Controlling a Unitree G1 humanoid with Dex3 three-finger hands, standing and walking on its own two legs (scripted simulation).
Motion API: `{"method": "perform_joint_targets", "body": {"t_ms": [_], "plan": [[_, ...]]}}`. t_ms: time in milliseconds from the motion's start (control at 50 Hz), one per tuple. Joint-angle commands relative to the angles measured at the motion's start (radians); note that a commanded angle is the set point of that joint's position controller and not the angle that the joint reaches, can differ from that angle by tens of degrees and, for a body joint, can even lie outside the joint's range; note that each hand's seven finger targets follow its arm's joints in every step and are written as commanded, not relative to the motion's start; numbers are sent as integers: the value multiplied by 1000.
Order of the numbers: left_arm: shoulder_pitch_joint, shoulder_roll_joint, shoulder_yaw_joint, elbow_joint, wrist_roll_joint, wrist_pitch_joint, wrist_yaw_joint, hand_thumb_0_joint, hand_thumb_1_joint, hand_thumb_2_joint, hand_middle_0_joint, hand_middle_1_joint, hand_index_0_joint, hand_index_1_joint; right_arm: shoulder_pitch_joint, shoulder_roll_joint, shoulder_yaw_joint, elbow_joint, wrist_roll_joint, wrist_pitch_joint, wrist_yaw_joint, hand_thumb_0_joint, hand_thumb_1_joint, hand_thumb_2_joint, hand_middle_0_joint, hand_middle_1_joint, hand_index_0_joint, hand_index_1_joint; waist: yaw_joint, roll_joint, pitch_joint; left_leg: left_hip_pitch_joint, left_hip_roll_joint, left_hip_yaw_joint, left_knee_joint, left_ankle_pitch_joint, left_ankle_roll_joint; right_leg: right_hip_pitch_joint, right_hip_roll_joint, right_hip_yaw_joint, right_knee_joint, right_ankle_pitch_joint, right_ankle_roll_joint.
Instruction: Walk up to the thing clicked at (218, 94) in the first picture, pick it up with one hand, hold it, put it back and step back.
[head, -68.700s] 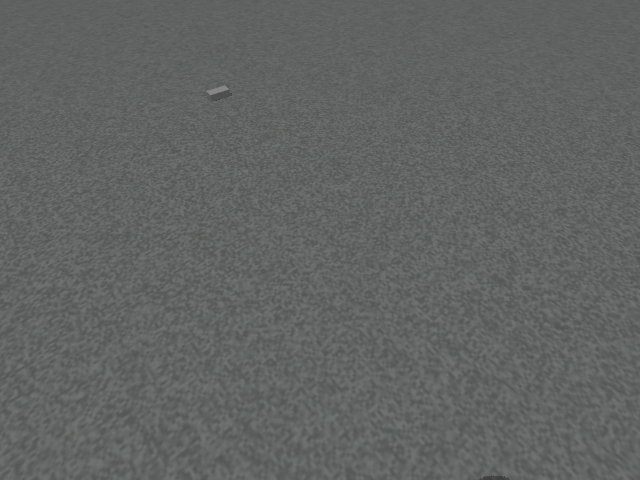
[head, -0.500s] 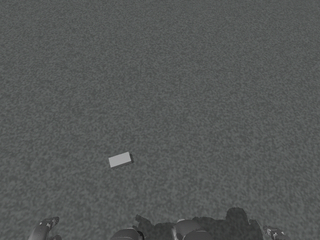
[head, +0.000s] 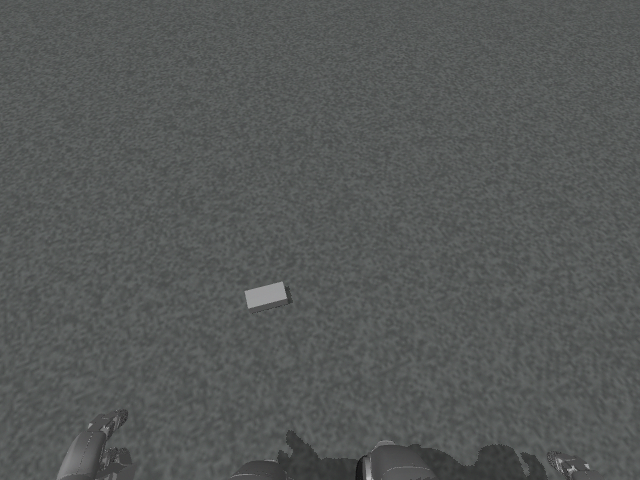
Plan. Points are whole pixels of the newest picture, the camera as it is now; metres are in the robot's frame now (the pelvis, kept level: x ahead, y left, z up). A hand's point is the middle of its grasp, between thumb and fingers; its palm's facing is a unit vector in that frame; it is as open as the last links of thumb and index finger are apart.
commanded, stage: step back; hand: left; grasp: from above
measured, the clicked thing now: (266, 297) +0.65 +0.19 -0.73
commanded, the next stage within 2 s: none
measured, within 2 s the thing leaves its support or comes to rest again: neither
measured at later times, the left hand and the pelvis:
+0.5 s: hand out of the picture -0.08 +0.23 -0.14, palm faces -0.09 -0.91 -0.41, open 7.4 cm; pelvis -0.16 -0.03 +0.00, yaw -5 degrees
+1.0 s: hand out of the picture -0.19 +0.22 -0.14, palm faces +0.00 -0.94 -0.35, open 7.4 cm; pelvis -0.32 -0.03 +0.01, yaw +0 degrees
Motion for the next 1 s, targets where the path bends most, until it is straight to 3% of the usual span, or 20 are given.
{"method": "perform_joint_targets", "body": {"t_ms": [0,20,40,100,240,320,400,420,440,460,520,540,620,700,800,840,860,880,940,980], "plan": [[24,160,52,-88,-21,-1,10,0,900,900,-200,-300,-200,-300,47,-296,-79,-81,-31,-27,2,0,-900,-900,200,300,200,300,-9,195,-260,146,338,-399,-306,416,164,-107,116,102,209,-198,-36],[-23,201,75,-77,-12,1,24,0,900,900,-200,-300,-200,-300,27,-353,-88,-91,-23,-25,6,0,-900,-900,200,300,200,300,-61,251,-226,-50,468,-518,-350,391,306,-39,130,168,422,-400,-19],[-25,225,79,-66,-4,1,25,0,900,900,-200,-300,-200,-300,3,-328,-86,-90,-24,-30,2,0,-900,-900,200,300,200,300,-49,201,-186,-93,454,-513,-349,345,316,-40,107,204,523,-370,-18],[112,201,78,-12,-22,5,11,0,900,900,-200,-300,-200,-300,-105,-217,-57,-122,-21,-33,-5,0,-900,-900,200,300,200,300,47,142,-173,8,280,-194,-278,451,200,-132,139,226,621,-224,-24],[112,184,73,-23,-8,-8,5,0,900,900,-200,-300,-200,-300,19,-205,-64,-122,-5,-30,-9,0,-900,-900,200,300,200,300,-35,167,-252,238,288,-159,-209,499,253,-133,96,149,387,-228,54],[158,181,70,1,-9,-15,0,0,900,900,-200,-300,-200,-300,-8,-234,-72,-145,-17,-11,-2,0,-900,-900,200,300,200,300,-29,233,-309,198,286,-142,-166,455,229,28,29,65,66,-217,34],[299,211,90,85,6,-20,-11,0,900,900,-200,-300,-200,-300,-77,-235,-70,-164,2,18,3,0,-900,-900,200,300,200,300,36,149,-276,-125,190,-88,-77,101,109,266,23,55,-246,-11,-35],[285,288,111,64,25,-24,-13,0,900,900,-200,-300,-200,-300,-67,-172,-54,-180,11,19,3,0,-900,-900,200,300,200,300,40,-98,-217,-320,40,-51,104,-119,39,243,-149,359,-327,-148,-96],[174,386,128,7,23,-20,-14,0,900,900,-200,-300,-200,-300,-99,-160,-56,-194,12,18,-9,0,-900,-900,200,300,200,300,56,-243,-151,-303,-84,-50,357,-232,-10,-13,-342,541,-434,-203,-234],[78,419,130,-36,24,-24,-2,0,900,900,-200,-300,-200,-300,-93,-210,-77,-179,8,17,-18,0,-900,-900,200,300,200,300,53,-275,-87,-225,-18,-125,517,-237,-16,-196,-434,664,-493,-224,-308],[-64,260,93,-48,19,-33,5,0,900,900,-200,-300,-200,-300,39,-187,-59,-94,19,11,-5,0,-900,-900,200,300,200,300,-54,-139,-81,-212,-99,-136,592,-86,-1,-96,-182,222,-330,106,-167],[-68,247,97,-50,20,-32,5,0,900,900,-200,-300,-200,-300,77,-160,-49,-84,17,8,-10,0,-900,-900,200,300,200,300,-60,-173,-111,-240,-111,-124,598,-70,-12,-19,-149,173,-305,160,-140],[106,200,84,-45,21,-32,20,0,900,900,-200,-300,-200,-300,37,-153,-33,-101,10,-10,-17,0,-900,-900,200,300,200,300,45,-161,-198,-340,-84,-74,428,-138,-37,316,-176,190,-206,404,-172],[127,232,89,-57,15,-23,35,0,900,900,-200,-300,-200,-300,45,-148,-34,-117,-2,-15,-13,0,-900,-900,200,300,200,300,64,-204,-260,-242,4,-37,194,-204,-25,383,-278,264,-168,533,-225],[20,237,65,-88,-7,0,21,0,900,900,-200,-300,-200,-300,188,-165,-57,-50,-7,-14,-2,0,-900,-900,200,300,200,300,-16,-105,-321,58,25,29,-236,174,34,206,-196,174,-40,361,-121],[4,170,48,-99,-21,2,19,0,900,900,-200,-300,-200,-300,116,-301,-86,-81,-28,-9,2,0,-900,-900,200,300,200,300,-1,213,-271,122,341,-386,-283,408,195,-109,60,11,223,-176,-23],[-48,212,72,-96,-12,3,31,0,900,900,-200,-300,-200,-300,77,-364,-92,-103,-27,-7,7,0,-900,-900,200,300,200,300,-55,258,-234,-74,455,-494,-319,405,326,-60,82,114,429,-412,-7],[-46,239,78,-77,-8,5,30,0,900,900,-200,-300,-200,-300,21,-335,-90,-108,-27,-18,-3,0,-900,-900,200,300,200,300,-32,220,-174,-166,480,-515,-336,387,343,-26,58,187,545,-377,-11],[74,205,73,-14,-24,14,19,0,900,900,-200,-300,-200,-300,-90,-223,-54,-133,-35,-13,-9,0,-900,-900,200,300,200,300,52,109,-150,-102,282,-168,-267,437,221,-101,130,198,655,-221,-22],[96,206,74,9,-19,9,11,0,900,900,-200,-300,-200,-300,-67,-198,-50,-127,-26,-14,-3,0,-900,-900,200,300,200,300,35,122,-150,-47,259,-156,-264,370,213,-98,121,150,607,-199,3]]}}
